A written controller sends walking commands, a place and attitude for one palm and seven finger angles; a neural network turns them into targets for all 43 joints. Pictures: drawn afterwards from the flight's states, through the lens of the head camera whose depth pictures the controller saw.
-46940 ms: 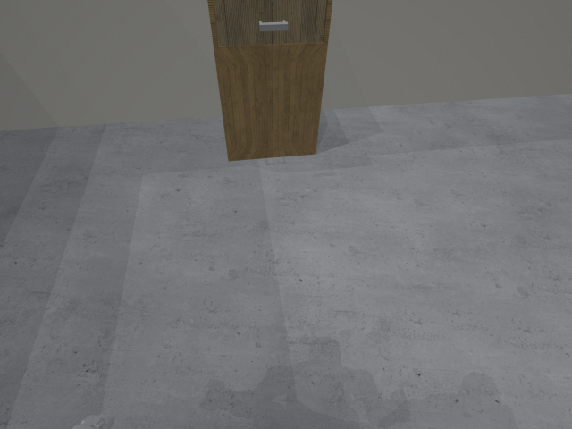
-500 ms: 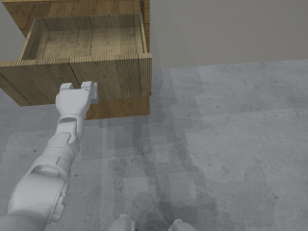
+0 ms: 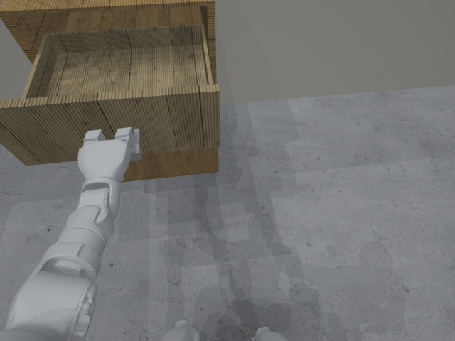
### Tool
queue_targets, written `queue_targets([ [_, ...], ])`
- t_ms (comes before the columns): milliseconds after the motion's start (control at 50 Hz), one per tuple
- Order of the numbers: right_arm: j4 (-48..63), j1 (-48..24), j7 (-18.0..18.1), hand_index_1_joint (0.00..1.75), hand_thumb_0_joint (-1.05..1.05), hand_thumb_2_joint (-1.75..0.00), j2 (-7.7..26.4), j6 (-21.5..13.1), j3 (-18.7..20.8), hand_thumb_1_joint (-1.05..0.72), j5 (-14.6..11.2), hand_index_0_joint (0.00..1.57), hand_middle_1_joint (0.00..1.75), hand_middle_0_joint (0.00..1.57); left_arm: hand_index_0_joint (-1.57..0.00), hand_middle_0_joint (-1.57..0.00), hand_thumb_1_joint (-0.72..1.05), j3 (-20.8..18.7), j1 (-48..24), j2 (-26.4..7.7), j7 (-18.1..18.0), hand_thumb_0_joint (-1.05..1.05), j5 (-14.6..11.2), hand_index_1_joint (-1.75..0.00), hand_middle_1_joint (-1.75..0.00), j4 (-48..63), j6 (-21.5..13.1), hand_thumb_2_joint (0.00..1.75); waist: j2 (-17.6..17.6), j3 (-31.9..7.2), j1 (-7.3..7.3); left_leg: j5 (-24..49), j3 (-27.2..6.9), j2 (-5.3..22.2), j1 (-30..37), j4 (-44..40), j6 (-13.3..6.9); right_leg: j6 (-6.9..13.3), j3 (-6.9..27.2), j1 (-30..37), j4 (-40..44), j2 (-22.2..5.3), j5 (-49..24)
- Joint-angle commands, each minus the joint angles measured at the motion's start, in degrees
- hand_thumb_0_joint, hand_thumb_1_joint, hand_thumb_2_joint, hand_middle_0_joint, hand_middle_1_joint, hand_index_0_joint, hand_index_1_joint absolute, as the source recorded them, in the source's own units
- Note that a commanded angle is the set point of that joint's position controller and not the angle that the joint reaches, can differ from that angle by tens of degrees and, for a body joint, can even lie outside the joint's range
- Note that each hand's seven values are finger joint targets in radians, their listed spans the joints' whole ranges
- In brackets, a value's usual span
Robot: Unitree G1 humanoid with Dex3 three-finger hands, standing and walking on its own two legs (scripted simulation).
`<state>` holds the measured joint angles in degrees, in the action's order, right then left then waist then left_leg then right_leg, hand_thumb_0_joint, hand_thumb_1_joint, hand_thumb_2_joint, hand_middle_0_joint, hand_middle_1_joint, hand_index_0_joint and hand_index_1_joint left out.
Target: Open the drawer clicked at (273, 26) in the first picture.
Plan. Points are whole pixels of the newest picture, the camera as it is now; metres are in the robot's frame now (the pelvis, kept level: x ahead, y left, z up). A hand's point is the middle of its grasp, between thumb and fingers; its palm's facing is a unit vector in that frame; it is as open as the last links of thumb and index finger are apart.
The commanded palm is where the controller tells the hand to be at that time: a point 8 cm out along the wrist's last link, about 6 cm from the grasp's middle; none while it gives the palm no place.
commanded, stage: pull the drawer open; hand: left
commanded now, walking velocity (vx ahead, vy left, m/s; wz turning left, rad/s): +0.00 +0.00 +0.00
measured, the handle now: (111, 145) +0.50 +0.22 +0.00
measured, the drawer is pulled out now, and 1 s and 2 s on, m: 0.30 0.30 0.30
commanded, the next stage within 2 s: none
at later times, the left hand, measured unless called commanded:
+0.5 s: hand (115, 172) +0.44 +0.21 -0.02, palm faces -0.05 -0.03 -1.00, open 5.8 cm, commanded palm +0.41 +0.20 +0.04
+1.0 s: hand (115, 177) +0.43 +0.21 -0.02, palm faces -0.05 -0.06 -1.00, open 6.4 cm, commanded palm +0.42 +0.21 +0.04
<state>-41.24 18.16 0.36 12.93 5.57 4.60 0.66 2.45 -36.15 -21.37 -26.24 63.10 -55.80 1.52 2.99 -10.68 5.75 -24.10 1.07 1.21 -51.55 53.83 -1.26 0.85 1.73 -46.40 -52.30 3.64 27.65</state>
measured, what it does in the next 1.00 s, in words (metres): stands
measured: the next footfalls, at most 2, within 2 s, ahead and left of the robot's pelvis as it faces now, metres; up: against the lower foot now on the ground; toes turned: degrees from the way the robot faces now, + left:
none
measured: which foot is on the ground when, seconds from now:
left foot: down 0.00-1.00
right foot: down 0.00-1.00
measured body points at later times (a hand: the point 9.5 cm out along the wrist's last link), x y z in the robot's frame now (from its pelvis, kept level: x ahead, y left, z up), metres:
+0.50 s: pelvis +0.02 +0.00 +0.00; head +0.11 +0.00 +0.44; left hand +0.44 +0.21 +0.03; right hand +0.09 -0.26 -0.13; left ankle +0.00 +0.11 -0.68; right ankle -0.04 -0.12 -0.68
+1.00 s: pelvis +0.03 +0.01 +0.01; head +0.13 +0.00 +0.46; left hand +0.43 +0.21 +0.03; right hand +0.07 -0.27 -0.11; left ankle +0.01 +0.11 -0.68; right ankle -0.04 -0.11 -0.68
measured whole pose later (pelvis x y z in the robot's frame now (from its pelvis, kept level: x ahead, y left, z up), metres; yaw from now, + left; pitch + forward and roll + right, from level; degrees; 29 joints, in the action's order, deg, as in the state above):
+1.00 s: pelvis +0.03 +0.01 +0.01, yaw -3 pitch +21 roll -2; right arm -39.2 17.8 -1.0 13.7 4.5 5.2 0.6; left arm 2.8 -18.2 -20.9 -23.7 60.1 -34.9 6.6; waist 3.2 -10.2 5.9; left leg -24.7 2.7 1.8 -44.6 49.8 -1.6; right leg 0.8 2.4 -40.3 -47.8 3.5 25.9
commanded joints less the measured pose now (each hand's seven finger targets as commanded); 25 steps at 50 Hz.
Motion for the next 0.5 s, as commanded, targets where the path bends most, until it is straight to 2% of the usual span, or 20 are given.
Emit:
queue_targets([
  [0,5.5,3.9,0.0,0.3,0.0,-0.9,8.5,-1.1,2.8,-0.9,0.0,0.2,0.3,0.2,-0.4,-0.4,0.9,-0.5,-5.6,-5.6,-1.9,0.0,-1.4,-1.35,-1.35,14.0,-0.9,0.9,-0.4,-24.5,-2.82,32.8,-0.1,-1.2,25.3,-3.3,-0.9,1.1,-2.6,10.6,6.1,0.7,-32.6],
  [20,5.9,3.9,-0.1,0.3,0.0,-0.9,8.6,-1.1,2.9,-0.9,-0.1,0.2,0.3,0.2,-0.4,-0.4,0.9,-0.4,-3.2,-5.3,-1.8,0.0,-1.8,-1.35,-1.35,15.8,-0.7,0.9,-0.5,-24.5,-3.28,33.5,-0.1,-1.3,25.5,-3.6,-0.9,1.2,-2.6,11.9,6.2,0.7,-33.5],
  [40,6.3,3.5,-0.2,0.3,0.0,-0.9,8.8,-1.1,2.9,-0.9,0.0,0.2,0.3,0.2,-0.4,-0.4,0.9,-2.0,-0.4,-6.8,-1.6,0.0,-1.9,-1.35,-1.35,17.3,-0.4,0.9,-0.1,-25.4,-4.15,36.4,-0.3,-1.1,26.2,-3.6,-0.8,1.3,-2.4,13.1,6.0,0.6,-35.4],
  [60,6.7,3.1,-0.4,0.3,0.0,-0.9,8.6,-1.1,2.8,-0.9,-0.2,0.2,0.3,0.2,-0.4,-0.4,0.9,-1.3,1.4,-6.0,-1.5,0.0,-2.2,-1.35,-1.35,19.8,-0.2,0.9,0.0,-25.7,-4.11,38.5,-0.3,-1.0,27.1,-3.8,-0.9,1.0,-2.4,13.5,6.0,0.6,-37.0],
  [80,7.0,3.0,-0.5,0.3,0.0,-0.9,8.6,-1.2,2.9,-0.9,-0.1,0.2,0.3,0.2,-0.4,-0.4,0.9,-1.5,5.8,-5.5,-1.2,0.0,-2.5,-1.35,-1.35,21.6,0.3,0.9,-0.6,-25.3,-4.75,41.4,-0.2,-0.9,27.6,-3.6,-1.0,1.0,-2.3,14.7,6.0,0.5,-39.3],
  [100,7.3,2.4,-0.7,0.3,0.0,-0.9,8.6,-1.2,2.9,-0.9,-0.1,0.2,0.3,0.2,-0.4,-0.4,0.9,-0.9,6.9,-5.1,-1.1,0.0,-2.6,-1.35,-1.35,24.2,0.5,0.9,-0.8,-25.1,-4.42,42.8,-0.3,-0.8,28.0,-3.7,-1.0,0.7,-2.0,14.9,6.2,0.4,-40.6],
  [120,6.3,2.9,-0.6,0.3,0.0,-0.9,8.8,-1.3,2.9,-0.9,-0.1,0.2,0.3,0.2,-0.4,-0.4,0.9,0.3,0.5,-4.9,-1.1,0.0,-2.4,-1.35,-1.35,24.3,0.8,0.9,-0.1,-23.5,-2.21,42.2,-0.8,-0.6,28.1,-3.4,-0.9,0.6,-2.1,13.0,6.3,0.3,-40.0],
  [140,4.9,3.8,-0.2,0.3,0.0,-0.9,9.0,-1.5,3.0,-0.9,0.1,0.2,0.3,0.2,-0.4,-0.4,0.9,-0.3,-6.9,-6.6,-1.4,0.0,-1.9,-1.35,-1.35,23.4,0.6,0.9,0.6,-21.6,-0.54,41.3,-1.1,-0.2,27.7,-2.7,-0.7,0.5,-2.3,10.5,6.0,0.2,-38.2],
  [160,3.6,4.9,0.0,0.3,0.0,-0.9,9.2,-1.6,3.0,-0.9,0.3,0.2,0.3,0.2,-0.4,-0.4,0.9,-1.4,-14.7,-9.1,-1.9,0.0,-0.5,-1.35,-1.35,21.7,0.1,0.9,1.2,-21.7,0.54,39.6,-1.5,-0.1,27.3,-2.2,-0.7,0.3,-2.4,7.7,5.5,0.2,-35.8],
  [180,3.0,5.5,0.2,0.3,0.0,-0.9,9.0,-1.7,3.4,-0.9,0.6,0.2,0.3,0.2,-0.4,-0.4,0.9,-2.5,-13.6,-9.7,-2.4,0.0,0.6,-1.35,-1.35,18.4,0.1,0.9,1.3,-22.1,-0.33,38.7,-1.5,-0.3,27.1,-1.9,-0.5,0.6,-2.7,7.2,4.9,0.3,-33.9],
  [200,3.1,5.2,0.1,0.3,0.0,-0.9,8.8,-1.7,3.2,-0.9,0.7,0.2,0.3,0.2,-0.4,-0.4,0.9,-1.4,-14.2,-8.4,-2.8,0.0,1.4,-1.35,-1.35,16.7,0.2,0.9,1.7,-22.4,-0.33,38.2,-1.6,-0.4,27.3,-2.0,-0.3,0.7,-2.9,6.0,4.9,0.3,-32.4],
  [240,2.6,5.3,-0.1,0.3,0.0,-0.9,8.6,-1.8,3.5,-0.9,0.8,0.2,0.3,0.2,-0.4,-0.4,0.9,-0.5,-16.5,-6.7,-3.5,0.0,1.2,-1.35,-1.35,15.7,0.4,0.9,2.4,-22.4,-0.23,38.8,-1.8,-0.4,28.3,-2.0,-0.1,1.1,-3.2,5.4,4.9,0.3,-31.5],
  [260,2.5,5.5,-0.2,0.3,0.0,-0.9,8.6,-1.6,3.5,-0.9,0.8,0.2,0.3,0.2,-0.4,-0.4,0.9,-0.6,-17.0,-6.6,-4.0,0.0,1.5,-1.35,-1.35,15.2,0.6,0.9,2.5,-24.4,-0.22,40.7,-1.8,-0.3,29.6,-1.6,-0.2,0.8,-3.1,5.1,4.8,0.3,-32.4],
  [300,2.3,5.7,-0.4,0.3,0.0,-0.9,8.5,-1.0,3.5,-0.9,0.9,0.2,0.3,0.2,-0.4,-0.4,0.9,0.5,-18.0,-5.3,-3.9,0.0,1.2,-1.35,-1.35,14.3,1.6,0.9,2.0,-25.1,0.09,44.4,-2.0,-0.5,30.7,-0.9,-0.2,0.7,-3.1,5.5,4.6,0.3,-35.3],
  [320,2.3,5.9,-0.4,0.3,0.0,-0.9,8.4,-0.6,3.6,-0.9,0.8,0.2,0.3,0.2,-0.4,-0.4,0.9,0.6,-17.8,-5.0,-3.6,0.0,0.9,-1.35,-1.35,13.7,2.2,0.9,2.1,-24.8,-0.17,44.0,-2.0,-0.5,30.5,-1.1,0.0,0.9,-3.2,6.0,4.7,0.3,-35.1],
  [340,2.3,5.7,-0.6,0.3,0.0,-0.9,8.4,-0.5,3.6,-0.9,0.9,0.2,0.3,0.2,-0.4,-0.4,0.9,1.1,-18.9,-4.3,-3.3,0.0,0.3,-1.35,-1.35,13.7,2.4,0.9,1.9,-25.2,0.23,44.1,-2.1,-0.5,30.8,-1.1,-0.1,0.9,-3.3,6.2,4.8,0.4,-35.4],
  [360,2.5,5.6,-0.5,0.3,0.0,-0.9,8.4,-0.2,3.5,-0.9,0.7,0.2,0.3,0.2,-0.4,-0.4,0.9,0.7,-19.3,-5.1,-3.0,0.0,0.5,-1.35,-1.35,13.3,2.3,0.9,0.8,-25.8,0.05,43.0,-2.2,-0.5,30.7,-1.3,-0.1,0.7,-3.2,6.1,4.8,0.3,-34.6],
  [420,3.0,5.2,0.0,0.3,0.0,-0.9,8.4,0.1,3.2,-0.9,0.6,0.2,0.3,0.2,-0.4,-0.4,0.9,1.0,-19.1,-4.9,-1.9,0.0,0.1,-1.35,-1.35,10.7,1.9,0.9,-1.4,-23.4,0.39,37.5,-1.7,-1.0,27.6,-1.9,-0.6,0.8,-3.0,7.8,5.6,0.2,-34.0],
  [460,3.4,4.9,0.1,0.3,0.0,-0.9,8.2,-0.1,3.1,-0.9,0.6,0.2,0.3,0.2,-0.4,-0.4,0.9,1.9,-20.8,-4.2,-1.4,0.0,0.3,-1.35,-1.35,11.2,0.5,0.9,0.2,-24.3,0.53,36.9,-1.8,-0.9,28.0,-1.8,-0.6,0.7,-2.9,6.0,5.2,0.2,-32.3],
  [480,3.7,5.1,0.1,0.3,0.0,-0.9,8.2,-0.2,3.1,-0.9,0.7,0.2,0.3,0.2,-0.4,-0.4,0.9,1.0,-18.1,-4.5,-1.2,0.0,-0.1,-1.35,-1.35,10.2,0.2,0.9,0.4,-24.0,-0.34,35.7,-1.6,-1.1,27.6,-1.9,-0.6,1.0,-3.1,6.9,5.4,0.3,-31.6],
])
